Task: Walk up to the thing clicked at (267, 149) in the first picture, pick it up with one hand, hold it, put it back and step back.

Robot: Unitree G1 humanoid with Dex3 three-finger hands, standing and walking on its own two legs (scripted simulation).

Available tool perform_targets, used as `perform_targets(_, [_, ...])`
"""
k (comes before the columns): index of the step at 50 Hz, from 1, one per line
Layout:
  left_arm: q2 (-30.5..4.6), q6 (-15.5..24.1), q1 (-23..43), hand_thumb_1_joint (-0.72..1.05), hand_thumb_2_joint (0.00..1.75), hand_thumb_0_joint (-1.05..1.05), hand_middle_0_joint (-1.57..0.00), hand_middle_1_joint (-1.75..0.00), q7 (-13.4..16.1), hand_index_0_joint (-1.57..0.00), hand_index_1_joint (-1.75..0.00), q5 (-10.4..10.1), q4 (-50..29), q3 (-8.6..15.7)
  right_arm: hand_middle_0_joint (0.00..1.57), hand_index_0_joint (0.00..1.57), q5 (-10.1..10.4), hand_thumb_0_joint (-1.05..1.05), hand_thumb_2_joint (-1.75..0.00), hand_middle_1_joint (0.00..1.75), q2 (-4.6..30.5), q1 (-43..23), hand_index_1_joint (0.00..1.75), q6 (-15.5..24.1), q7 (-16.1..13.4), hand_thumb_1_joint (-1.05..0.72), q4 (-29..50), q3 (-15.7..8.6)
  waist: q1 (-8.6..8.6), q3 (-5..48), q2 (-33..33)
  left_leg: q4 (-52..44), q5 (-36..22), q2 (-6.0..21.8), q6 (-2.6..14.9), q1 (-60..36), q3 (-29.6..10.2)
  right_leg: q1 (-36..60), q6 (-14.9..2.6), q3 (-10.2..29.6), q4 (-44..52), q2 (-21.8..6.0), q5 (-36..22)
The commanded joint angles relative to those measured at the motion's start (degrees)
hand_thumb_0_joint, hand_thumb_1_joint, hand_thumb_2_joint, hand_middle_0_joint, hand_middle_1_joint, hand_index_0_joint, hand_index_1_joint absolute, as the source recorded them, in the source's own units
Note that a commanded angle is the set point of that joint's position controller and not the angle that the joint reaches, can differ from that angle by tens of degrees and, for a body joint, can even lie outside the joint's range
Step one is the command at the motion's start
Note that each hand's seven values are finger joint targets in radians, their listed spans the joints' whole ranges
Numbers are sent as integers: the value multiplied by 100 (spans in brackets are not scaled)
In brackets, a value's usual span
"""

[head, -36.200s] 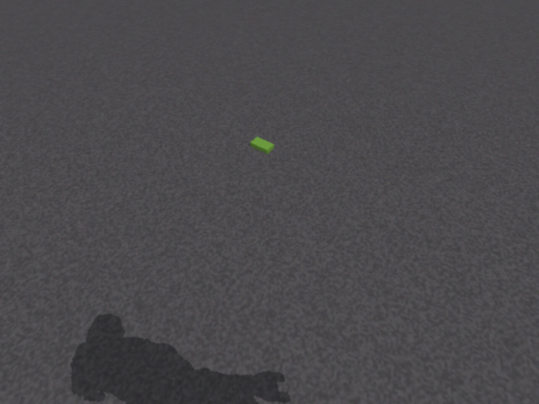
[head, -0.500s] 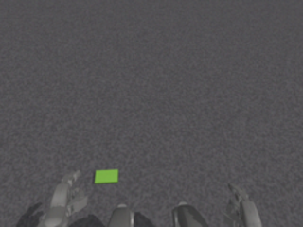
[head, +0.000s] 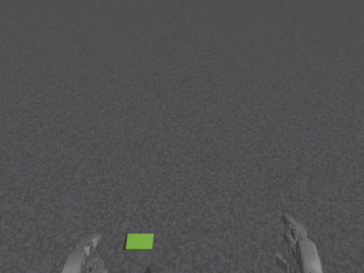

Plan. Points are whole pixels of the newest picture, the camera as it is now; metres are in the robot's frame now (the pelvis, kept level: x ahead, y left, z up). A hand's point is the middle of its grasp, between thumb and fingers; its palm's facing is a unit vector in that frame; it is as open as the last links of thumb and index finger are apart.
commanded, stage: home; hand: left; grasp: from above
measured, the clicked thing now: (140, 241) +0.42 +0.22 -0.70
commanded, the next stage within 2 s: stand in 1.76 s
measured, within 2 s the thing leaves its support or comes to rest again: neither
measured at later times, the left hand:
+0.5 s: hand (107, 271) +0.17 +0.17 -0.05, palm faces +0.04 -0.98 -0.18, open 7.4 cm
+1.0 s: hand out of the picture +0.16 +0.18 -0.05, palm faces +0.04 -0.98 -0.18, open 7.4 cm
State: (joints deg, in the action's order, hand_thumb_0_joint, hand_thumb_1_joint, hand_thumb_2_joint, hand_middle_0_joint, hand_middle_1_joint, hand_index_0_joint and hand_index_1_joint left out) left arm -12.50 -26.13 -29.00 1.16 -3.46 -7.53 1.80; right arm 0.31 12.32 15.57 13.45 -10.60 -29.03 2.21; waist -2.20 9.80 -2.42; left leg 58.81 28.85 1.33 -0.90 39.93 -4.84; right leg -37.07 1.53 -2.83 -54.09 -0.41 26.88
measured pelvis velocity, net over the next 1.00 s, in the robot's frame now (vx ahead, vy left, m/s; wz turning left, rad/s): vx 0.00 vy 0.00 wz -0.01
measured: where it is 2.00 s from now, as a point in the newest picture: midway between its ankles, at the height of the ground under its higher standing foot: outside the picture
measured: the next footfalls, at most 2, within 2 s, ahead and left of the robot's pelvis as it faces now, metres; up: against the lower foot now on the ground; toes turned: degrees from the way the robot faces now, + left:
none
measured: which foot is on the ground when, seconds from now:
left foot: down 0.00-1.00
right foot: down 0.00-1.00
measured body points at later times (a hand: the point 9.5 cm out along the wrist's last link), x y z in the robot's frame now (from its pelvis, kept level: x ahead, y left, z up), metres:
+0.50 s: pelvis +0.00 +0.00 +0.00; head +0.01 +0.01 +0.45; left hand +0.16 +0.23 -0.03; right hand +0.15 -0.25 -0.06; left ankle +0.01 +0.12 -0.68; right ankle +0.00 -0.14 -0.68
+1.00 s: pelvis +0.00 +0.00 +0.00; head +0.01 +0.01 +0.45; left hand +0.15 +0.23 -0.03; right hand +0.15 -0.24 -0.06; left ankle +0.01 +0.12 -0.68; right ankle +0.00 -0.14 -0.68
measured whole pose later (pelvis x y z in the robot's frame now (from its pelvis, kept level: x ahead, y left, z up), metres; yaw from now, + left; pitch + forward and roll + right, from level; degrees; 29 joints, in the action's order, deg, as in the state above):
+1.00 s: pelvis +0.00 +0.00 +0.00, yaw +0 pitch +9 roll -3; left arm -12.8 -25.8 -28.9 1.1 -3.4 -7.6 1.5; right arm 0.2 12.3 16.8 13.6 -10.3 -30.4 1.9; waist -2.4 9.4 -2.6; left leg 59.1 28.8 1.6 -0.9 39.7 -4.5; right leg -37.0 1.6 -2.4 -54.4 -0.2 26.7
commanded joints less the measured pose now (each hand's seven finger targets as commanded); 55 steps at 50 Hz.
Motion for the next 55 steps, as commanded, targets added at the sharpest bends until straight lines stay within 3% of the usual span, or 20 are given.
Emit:
perform_targets(1, [-607,301,202,90,90,0,-20,-30,7,-20,-30,80,-1161,327,20,20,-3,0,-90,30,734,-268,30,379,-50,-90,767,-319,-45,338,-189,-1064,-1278,-135,119,-602,192,191,-144,-161,813,183,-1025])
perform_targets(12, [-618,328,161,90,90,0,-20,-30,52,-20,-30,64,-1149,347,20,20,-5,0,-90,30,702,-274,30,368,-53,-90,753,-311,-21,494,38,-954,-1476,-152,146,-556,224,390,-124,-120,839,162,-1263])
perform_targets(16, [-598,302,133,90,90,0,-20,-30,43,-20,-30,69,-1085,338,20,20,-4,0,-90,30,720,-288,30,372,-50,-90,728,-311,-4,343,-157,-1076,-1416,-100,100,-594,156,219,-154,-169,778,196,-1109])
perform_targets(18, [-596,307,109,90,90,0,-20,-30,52,-20,-30,50,-1083,356,20,20,2,0,-90,30,704,-297,30,362,-52,-90,750,-309,5,318,78,-1025,-1324,-124,137,-493,178,316,-127,-160,858,178,-1079])
perform_targets(30, [-613,296,116,90,90,0,-20,-30,31,-20,-30,92,-1156,304,20,20,5,0,-90,30,729,-250,30,362,-43,-90,740,-340,-7,395,-164,-1044,-1415,-102,102,-569,179,263,-161,-151,765,177,-1113])
perform_targets(39, [-585,289,251,90,90,0,-20,-30,28,-20,-30,74,-1083,296,20,20,2,0,-90,30,742,-334,30,388,-36,-90,772,-332,-49,170,-66,-1115,-968,-94,129,-444,164,160,-136,-156,837,191,-759])
perform_targets(55, [-645,294,181,90,90,0,-20,-30,34,-20,-30,77,-1176,350,20,20,7,0,-90,30,693,-320,30,394,-54,-90,777,-324,5,279,15,-996,-989,-141,158,-375,247,268,-123,-97,908,136,-816])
